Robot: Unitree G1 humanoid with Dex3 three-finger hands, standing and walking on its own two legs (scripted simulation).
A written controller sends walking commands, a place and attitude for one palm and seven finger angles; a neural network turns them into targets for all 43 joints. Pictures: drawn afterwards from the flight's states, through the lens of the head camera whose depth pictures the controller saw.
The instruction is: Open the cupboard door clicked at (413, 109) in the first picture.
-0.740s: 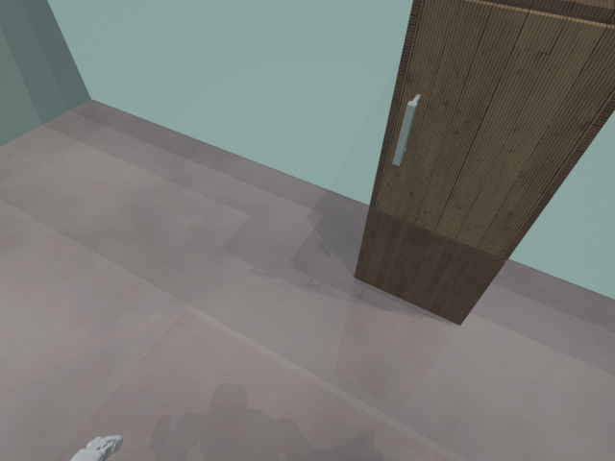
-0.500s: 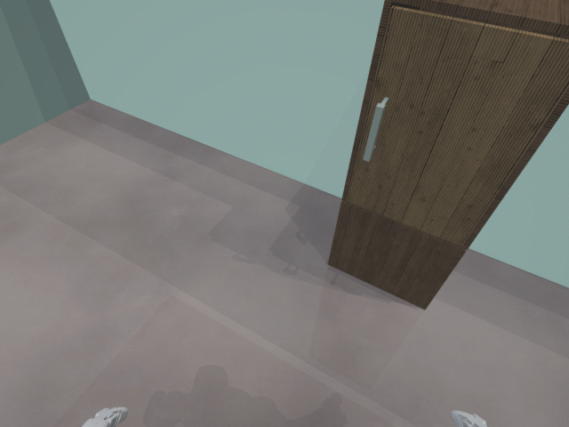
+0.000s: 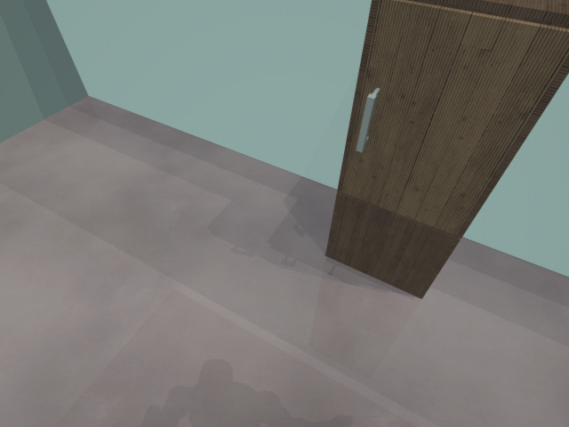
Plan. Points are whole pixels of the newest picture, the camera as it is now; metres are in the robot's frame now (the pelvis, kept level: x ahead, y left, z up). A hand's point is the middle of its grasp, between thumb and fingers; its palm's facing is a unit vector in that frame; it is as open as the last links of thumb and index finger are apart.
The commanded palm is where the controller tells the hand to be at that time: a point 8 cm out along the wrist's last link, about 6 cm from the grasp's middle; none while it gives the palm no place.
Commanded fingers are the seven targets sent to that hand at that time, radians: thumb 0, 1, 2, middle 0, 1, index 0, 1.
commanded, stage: stand and wait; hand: left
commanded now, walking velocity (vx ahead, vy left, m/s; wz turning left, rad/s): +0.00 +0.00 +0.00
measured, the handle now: (368, 121) +0.86 -0.18 -0.04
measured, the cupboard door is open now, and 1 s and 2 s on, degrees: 0 0 0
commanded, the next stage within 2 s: look at it before walking up in 0.12 s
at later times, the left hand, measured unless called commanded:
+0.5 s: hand out of the picture +0.08 +0.24 -0.16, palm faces -0.03 -0.94 -0.33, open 7.4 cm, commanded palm none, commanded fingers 0.00 0.90 0.90 -0.20 -0.30 -0.20 -0.30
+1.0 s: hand out of the picture +0.08 +0.23 -0.16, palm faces -0.05 -0.94 -0.33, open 7.4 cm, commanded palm none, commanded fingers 0.00 0.90 0.90 -0.20 -0.30 -0.20 -0.30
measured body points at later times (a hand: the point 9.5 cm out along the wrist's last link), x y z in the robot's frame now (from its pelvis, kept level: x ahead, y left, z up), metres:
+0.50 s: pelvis +0.00 -0.01 +0.00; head +0.01 -0.01 +0.45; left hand +0.08 +0.29 -0.13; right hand +0.07 -0.30 -0.13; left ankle +0.00 +0.12 -0.74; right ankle +0.01 -0.13 -0.74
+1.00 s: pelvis +0.00 -0.01 +0.00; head +0.02 -0.01 +0.45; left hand +0.09 +0.28 -0.14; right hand +0.09 -0.30 -0.14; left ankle +0.00 +0.12 -0.74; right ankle +0.01 -0.13 -0.74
